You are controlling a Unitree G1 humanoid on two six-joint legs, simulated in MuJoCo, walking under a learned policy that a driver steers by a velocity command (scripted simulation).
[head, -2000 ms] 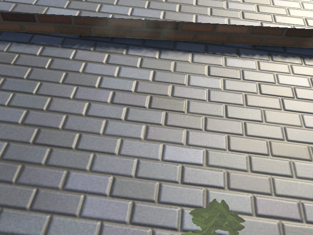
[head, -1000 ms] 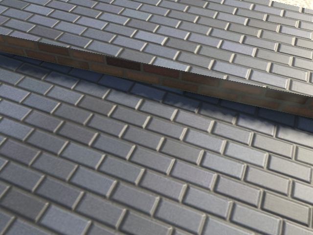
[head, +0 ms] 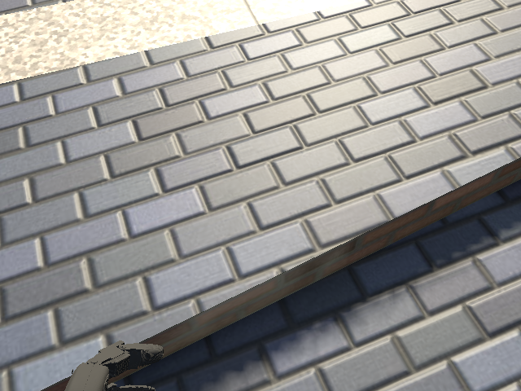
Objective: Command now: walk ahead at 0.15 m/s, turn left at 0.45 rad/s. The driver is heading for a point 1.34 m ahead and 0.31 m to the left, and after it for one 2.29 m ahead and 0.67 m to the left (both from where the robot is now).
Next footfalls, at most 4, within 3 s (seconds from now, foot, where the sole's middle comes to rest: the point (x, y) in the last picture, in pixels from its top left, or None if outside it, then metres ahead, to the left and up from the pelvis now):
0.32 left None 0.06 0.15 -0.76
0.78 right None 0.09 -0.03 -0.76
1.22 left None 0.10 0.16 -0.76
1.52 right None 0.10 -0.04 -0.76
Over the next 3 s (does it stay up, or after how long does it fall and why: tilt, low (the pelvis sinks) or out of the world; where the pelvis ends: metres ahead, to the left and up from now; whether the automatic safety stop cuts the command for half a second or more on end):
stays up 1.18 0.41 0.15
